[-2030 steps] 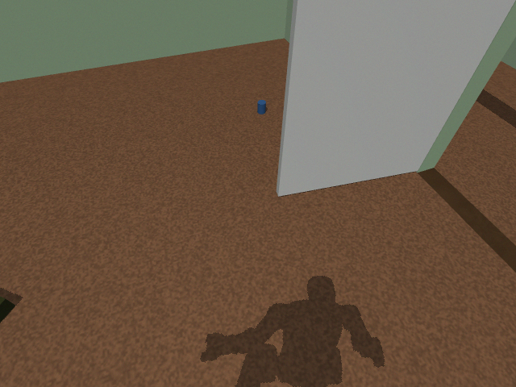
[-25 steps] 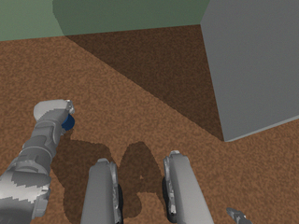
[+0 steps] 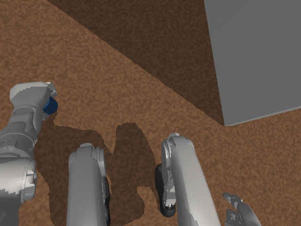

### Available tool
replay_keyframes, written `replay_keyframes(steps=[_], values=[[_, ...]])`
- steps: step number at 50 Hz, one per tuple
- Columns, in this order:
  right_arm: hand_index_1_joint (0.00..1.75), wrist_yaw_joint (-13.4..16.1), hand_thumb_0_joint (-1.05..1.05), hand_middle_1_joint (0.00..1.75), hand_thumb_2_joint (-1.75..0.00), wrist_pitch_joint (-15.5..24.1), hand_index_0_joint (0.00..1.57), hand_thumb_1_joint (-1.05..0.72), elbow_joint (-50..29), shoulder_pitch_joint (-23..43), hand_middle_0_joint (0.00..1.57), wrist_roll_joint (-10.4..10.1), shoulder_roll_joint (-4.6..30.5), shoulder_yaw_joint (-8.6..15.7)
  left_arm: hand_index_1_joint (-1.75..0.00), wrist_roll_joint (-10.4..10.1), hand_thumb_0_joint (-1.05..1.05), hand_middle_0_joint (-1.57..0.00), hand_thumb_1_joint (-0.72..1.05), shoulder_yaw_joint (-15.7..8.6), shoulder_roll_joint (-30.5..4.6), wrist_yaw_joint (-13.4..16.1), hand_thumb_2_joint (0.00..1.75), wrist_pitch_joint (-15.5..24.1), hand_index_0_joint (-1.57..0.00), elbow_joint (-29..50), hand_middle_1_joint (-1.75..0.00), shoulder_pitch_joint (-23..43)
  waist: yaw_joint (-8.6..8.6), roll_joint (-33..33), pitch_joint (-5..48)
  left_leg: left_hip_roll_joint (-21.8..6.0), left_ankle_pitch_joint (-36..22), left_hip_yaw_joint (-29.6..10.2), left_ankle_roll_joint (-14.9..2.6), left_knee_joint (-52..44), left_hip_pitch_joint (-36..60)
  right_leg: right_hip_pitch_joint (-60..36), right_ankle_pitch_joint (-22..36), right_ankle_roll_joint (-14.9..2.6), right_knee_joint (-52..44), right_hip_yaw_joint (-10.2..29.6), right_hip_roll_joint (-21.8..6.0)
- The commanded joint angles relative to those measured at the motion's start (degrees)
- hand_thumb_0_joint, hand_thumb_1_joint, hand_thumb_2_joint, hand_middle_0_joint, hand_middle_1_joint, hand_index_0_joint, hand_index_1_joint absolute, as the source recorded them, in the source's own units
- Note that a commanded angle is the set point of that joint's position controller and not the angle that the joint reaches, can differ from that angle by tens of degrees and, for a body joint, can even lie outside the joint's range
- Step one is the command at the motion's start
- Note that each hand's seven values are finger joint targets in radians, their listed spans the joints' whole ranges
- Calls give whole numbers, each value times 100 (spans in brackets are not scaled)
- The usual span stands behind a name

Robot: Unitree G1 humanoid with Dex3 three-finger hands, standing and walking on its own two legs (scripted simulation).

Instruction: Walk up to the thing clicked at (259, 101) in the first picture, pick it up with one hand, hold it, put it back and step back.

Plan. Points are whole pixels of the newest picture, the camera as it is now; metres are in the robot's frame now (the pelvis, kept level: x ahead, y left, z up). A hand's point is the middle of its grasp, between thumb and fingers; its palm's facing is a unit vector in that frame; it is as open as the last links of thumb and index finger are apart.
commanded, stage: crouch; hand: left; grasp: from above
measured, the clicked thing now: (44, 103) +0.45 +0.27 -0.20
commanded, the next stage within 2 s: lower in 0.52 s
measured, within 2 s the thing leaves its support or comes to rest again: rests again in 1.80 s
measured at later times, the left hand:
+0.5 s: hand (47, 109) +0.44 +0.27 -0.23, palm faces -0.46 -0.04 -0.89, open 8.1 cm
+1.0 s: hand (53, 112) +0.44 +0.27 -0.29, palm faces -0.48 -0.06 -0.88, open 8.0 cm
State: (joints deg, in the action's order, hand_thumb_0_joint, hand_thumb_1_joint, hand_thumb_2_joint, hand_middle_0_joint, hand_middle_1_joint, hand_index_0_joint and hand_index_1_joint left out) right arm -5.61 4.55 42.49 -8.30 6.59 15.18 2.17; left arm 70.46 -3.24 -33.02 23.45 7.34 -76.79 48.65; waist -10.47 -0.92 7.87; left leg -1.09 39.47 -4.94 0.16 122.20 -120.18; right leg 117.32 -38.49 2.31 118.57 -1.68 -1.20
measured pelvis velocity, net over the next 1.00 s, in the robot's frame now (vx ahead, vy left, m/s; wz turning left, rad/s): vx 0.00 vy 0.00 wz -0.05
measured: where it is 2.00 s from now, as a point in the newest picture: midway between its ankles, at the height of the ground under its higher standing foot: (134, 205)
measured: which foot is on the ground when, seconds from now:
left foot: down 0.00-1.00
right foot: down 0.00-1.00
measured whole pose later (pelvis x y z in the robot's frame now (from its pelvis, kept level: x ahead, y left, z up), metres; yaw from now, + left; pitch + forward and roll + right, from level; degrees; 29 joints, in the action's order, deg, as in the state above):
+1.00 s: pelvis +0.00 +0.00 -0.09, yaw -3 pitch +33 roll -8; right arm -8.8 5.4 43.9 -8.4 9.5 15.8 -3.1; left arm 74.9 -6.9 -41.7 26.5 13.3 -86.1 53.5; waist -14.4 1.9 1.0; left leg -0.3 40.1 -8.3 0.6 139.9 -133.7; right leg 129.5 -38.6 2.9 134.5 -3.2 -0.2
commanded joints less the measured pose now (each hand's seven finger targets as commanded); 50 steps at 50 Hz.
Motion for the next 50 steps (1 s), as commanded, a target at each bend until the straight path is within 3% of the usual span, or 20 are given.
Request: replay_keyframes(steps=[1,4,7,11,12,13,18,20,22,24,26,27,31,38,42,44,46,47,49,50], values=[[30,14,0,30,-90,21,20,-91,-90,-1159,20,-12,1202,371,-63,-82,0,-100,69,-200,-1421,167,62,35,-104,762,-67,1855,-100,-1105,3750,128,-1162,352,-130,-1173,2750,-1719,1244,-425,-1061,-397,208],[30,5,0,30,-90,13,20,-91,-63,-1156,20,3,1240,349,-61,-83,0,-100,67,-267,-1624,135,62,126,-103,759,-65,2015,-99,-1000,3770,138,-1142,411,-171,-926,2485,-1743,1279,-395,-990,-369,233],[30,-30,0,30,-90,20,20,-91,-27,-1202,20,30,1243,308,-63,-48,0,-98,67,-243,-1558,121,60,196,-103,533,-68,1919,-154,-1029,3550,144,-1039,387,-149,-850,2361,-1509,1141,-402,-848,-407,223],[30,-70,0,30,-90,6,20,-91,26,-1229,20,58,1293,306,-61,44,0,-96,64,-260,-1670,134,58,297,-101,600,-65,2175,-154,-1314,3773,130,-1135,343,-102,-724,2562,-1315,1189,-446,-592,-461,233],[30,-69,0,30,-90,3,20,-91,33,-1211,20,53,1309,308,-61,34,0,-97,65,-339,-1872,171,57,340,-101,855,-65,2468,-100,-1479,3980,123,-1156,349,-100,-680,2591,-1302,1220,-455,-526,-464,239],[30,-81,0,30,-90,9,20,-91,37,-1253,20,64,1308,293,-61,85,0,-97,65,-325,-1777,182,57,303,-101,464,-66,2159,-148,-1365,3774,130,-1108,310,-89,-688,2572,-1179,1160,-458,-479,-495,220],[30,-122,0,30,-90,10,20,-91,77,-1244,20,110,1317,226,-60,148,0,-97,65,-344,-1880,264,58,349,-102,367,-65,2438,-220,-1445,3657,150,-934,366,-112,-508,2285,-1012,1022,-464,-352,-515,248],[30,-100,0,30,-90,-3,20,-91,95,-1233,20,109,1361,202,-58,210,0,-98,63,-444,-2034,335,59,326,-101,291,-61,2433,-154,-1429,3672,157,-882,359,-120,-471,2233,-928,989,-463,-310,-532,243],[30,-123,0,30,-90,22,20,-91,87,-1209,20,137,1335,173,-59,170,0,-95,62,-343,-1893,339,56,334,-99,221,-63,2493,-244,-1457,3545,165,-736,370,-122,-439,2086,-868,866,-464,-259,-546,248],[30,-117,0,30,-90,31,20,-91,106,-1202,20,131,1383,168,-57,176,0,-96,63,-409,-2095,338,55,321,-100,136,-61,2548,-219,-1351,3469,162,-662,374,-146,-382,1995,-803,798,-465,-254,-555,254],[30,-132,0,30,-90,45,20,-91,101,-1258,20,147,1406,121,-57,148,0,-96,62,-366,-1966,307,56,295,-99,-93,-61,2432,-319,-1256,3306,164,-653,345,-148,-330,1898,-739,808,-446,-204,-580,233],[30,-126,0,30,-90,42,20,-91,86,-1185,20,134,1375,118,-56,123,0,-95,60,-331,-2031,313,55,326,-98,157,-59,2623,-239,-1409,3479,157,-701,385,-151,-291,1885,-847,866,-458,-201,-555,268],[30,-129,0,30,-90,39,20,-91,127,-1218,20,133,1378,78,-56,133,0,-99,62,-294,-2074,255,58,338,-101,12,-58,2522,-255,-1211,3562,160,-794,394,-180,-122,1689,-983,966,-431,-134,-561,297],[30,-158,0,30,-90,53,20,-91,110,-1214,20,170,1433,-47,-54,161,0,-99,62,-217,-2030,246,54,436,-102,-404,-57,2427,-378,-1117,3087,166,-764,331,-171,37,1440,-776,943,-427,15,-663,307],[30,-187,0,30,-90,74,20,-91,121,-1187,20,209,1478,-76,-53,260,0,-103,67,-287,-2123,348,52,539,-106,-282,-56,2477,-370,-1516,3174,154,-913,264,-100,94,1801,-532,1064,-454,245,-731,292],[30,-212,0,30,-90,87,20,-91,115,-1237,20,257,1518,-91,-54,325,0,-105,70,-439,-2282,459,54,587,-108,-42,-57,2528,-392,-1700,3378,150,-1121,262,-85,167,1939,-618,1253,-428,324,-766,295],[30,-249,0,30,-90,114,20,-91,135,-1211,20,290,1514,-93,-55,360,0,-105,71,-430,-2219,555,54,596,-108,-82,-58,2479,-479,-1788,3332,135,-1205,267,-85,278,1983,-564,1353,-404,417,-781,296],[30,-253,0,30,-90,106,20,-91,124,-1201,20,281,1551,-78,-56,356,0,-104,69,-570,-2388,625,55,615,-107,105,-59,2463,-387,-1885,3501,139,-1283,256,-76,248,2023,-616,1404,-407,436,-785,303],[30,-262,0,30,-90,93,20,-91,95,-1163,20,301,1570,-64,-56,353,0,-104,70,-719,-2478,754,56,589,-107,122,-59,2317,-379,-1983,3519,139,-1288,260,-64,252,2022,-562,1402,-404,513,-805,291],[30,-285,0,30,-90,118,20,-91,108,-1126,20,333,1532,-87,-57,371,0,-103,69,-604,-2350,789,56,555,-106,-89,-60,2319,-454,-1933,3328,135,-1162,260,-72,286,1915,-424,1311,-414,545,-823,293]])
